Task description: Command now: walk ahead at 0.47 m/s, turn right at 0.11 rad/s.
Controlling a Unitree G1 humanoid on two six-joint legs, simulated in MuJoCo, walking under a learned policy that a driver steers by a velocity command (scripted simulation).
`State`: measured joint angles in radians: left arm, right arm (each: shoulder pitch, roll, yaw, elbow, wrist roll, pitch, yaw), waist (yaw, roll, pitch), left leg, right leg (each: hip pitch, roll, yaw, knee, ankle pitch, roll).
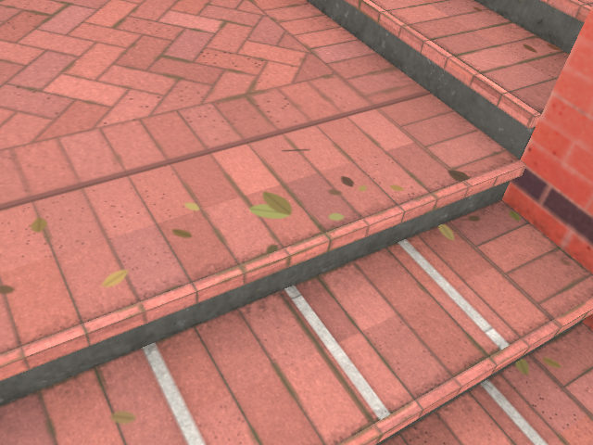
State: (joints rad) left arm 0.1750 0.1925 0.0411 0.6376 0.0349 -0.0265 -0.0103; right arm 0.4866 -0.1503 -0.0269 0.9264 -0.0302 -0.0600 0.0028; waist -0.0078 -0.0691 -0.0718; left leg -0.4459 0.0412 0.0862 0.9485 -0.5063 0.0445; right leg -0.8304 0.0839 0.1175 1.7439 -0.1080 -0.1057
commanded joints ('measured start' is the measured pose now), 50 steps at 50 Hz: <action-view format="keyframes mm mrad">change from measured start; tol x64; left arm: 1 -24 -18 -16 -67 31 7 -5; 50 69 -76 -39 -1 5 -19 5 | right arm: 1 -127 -85 -32 -31 5 -38 5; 50 -90 -8 -13 62 7 -46 12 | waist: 1 90 114 185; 50 58 76 133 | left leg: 1 -34 96 -273 -633 -65 21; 16 601 211 -161 -823 739 134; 21 736 144 -80 -418 1947 94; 23 502 150 -136 -123 1647 46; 25 -234 -88 -105 485 25 14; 32 -931 -48 -179 1468 -123 136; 39 304 -135 96 377 266 59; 44 344 263 -964 -589 400 294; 50 113 95 -324 -540 333 123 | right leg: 1 -158 -50 29 -136 48 0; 21 63 20 -415 -972 -311 -46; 26 1537 -601 174 -1121 1679 -204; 31 914 -440 11 -1514 189 -134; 36 178 -221 -322 -1809 460 -46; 40 639 -296 -267 -1326 1553 -77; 43 340 113 78 20 -112 44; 50 -243 -19 11 255 -160 -23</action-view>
